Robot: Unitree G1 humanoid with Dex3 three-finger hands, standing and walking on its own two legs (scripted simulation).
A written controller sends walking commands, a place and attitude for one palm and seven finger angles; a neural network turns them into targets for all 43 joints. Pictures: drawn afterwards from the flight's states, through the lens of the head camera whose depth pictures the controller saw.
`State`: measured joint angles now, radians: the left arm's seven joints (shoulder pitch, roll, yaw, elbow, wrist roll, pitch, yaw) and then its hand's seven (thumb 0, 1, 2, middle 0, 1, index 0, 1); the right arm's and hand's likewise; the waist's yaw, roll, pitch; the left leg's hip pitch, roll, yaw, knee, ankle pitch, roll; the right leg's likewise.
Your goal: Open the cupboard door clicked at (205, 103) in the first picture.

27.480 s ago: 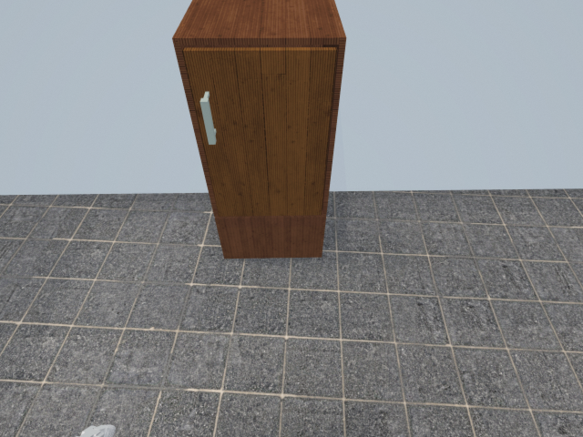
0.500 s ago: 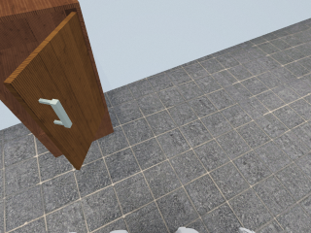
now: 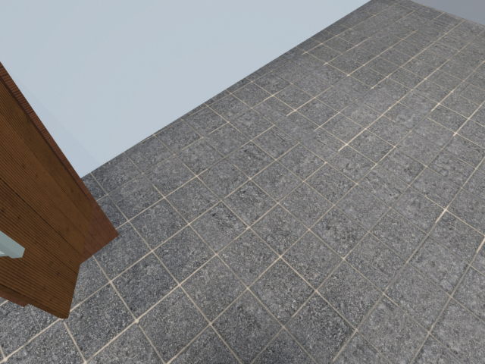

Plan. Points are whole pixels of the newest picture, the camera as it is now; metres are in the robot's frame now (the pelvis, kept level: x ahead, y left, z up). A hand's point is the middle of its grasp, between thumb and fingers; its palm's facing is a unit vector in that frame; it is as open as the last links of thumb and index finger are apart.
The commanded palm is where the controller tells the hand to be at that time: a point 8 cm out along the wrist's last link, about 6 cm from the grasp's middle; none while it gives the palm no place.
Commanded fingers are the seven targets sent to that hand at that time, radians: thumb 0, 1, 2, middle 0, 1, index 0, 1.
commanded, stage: walk to a spot facing it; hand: left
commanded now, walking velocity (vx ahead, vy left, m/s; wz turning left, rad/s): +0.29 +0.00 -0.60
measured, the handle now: out of the picture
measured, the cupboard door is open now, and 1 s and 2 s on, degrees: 49 49 49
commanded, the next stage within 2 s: turn to face it in 1.56 s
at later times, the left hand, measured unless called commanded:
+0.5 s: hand (211, 287) +0.28 +0.08 -0.15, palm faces -0.33 -0.92 -0.21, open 7.4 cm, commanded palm none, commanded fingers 0.00 0.90 0.90 -0.20 -0.30 -0.20 -0.30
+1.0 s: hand (275, 191) +0.53 -0.06 -0.15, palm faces -0.51 -0.84 -0.20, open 7.4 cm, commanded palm none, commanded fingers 0.00 0.90 0.90 -0.20 -0.30 -0.20 -0.30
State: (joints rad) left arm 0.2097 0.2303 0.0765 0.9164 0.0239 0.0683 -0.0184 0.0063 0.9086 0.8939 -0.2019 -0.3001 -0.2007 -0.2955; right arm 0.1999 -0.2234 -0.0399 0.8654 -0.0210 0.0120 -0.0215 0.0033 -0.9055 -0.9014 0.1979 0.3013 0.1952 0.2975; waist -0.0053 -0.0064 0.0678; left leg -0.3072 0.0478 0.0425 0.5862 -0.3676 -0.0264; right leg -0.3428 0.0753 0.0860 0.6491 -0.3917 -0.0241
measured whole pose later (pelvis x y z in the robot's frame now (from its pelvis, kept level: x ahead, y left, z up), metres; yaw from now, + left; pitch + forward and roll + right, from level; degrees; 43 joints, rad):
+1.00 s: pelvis +0.33 -0.17 +0.00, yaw -28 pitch +1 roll +1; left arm 0.10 0.23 0.06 0.96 0.03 -0.02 -0.06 0.01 0.91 0.89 -0.20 -0.30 -0.20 -0.29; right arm 0.43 -0.19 -0.03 1.06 -0.03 -0.04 0.00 0.00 -0.92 -0.90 0.20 0.30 0.20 0.30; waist -0.05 -0.01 0.07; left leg -0.10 0.13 0.20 0.55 -0.42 -0.07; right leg -0.38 -0.06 -0.11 0.57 -0.23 -0.06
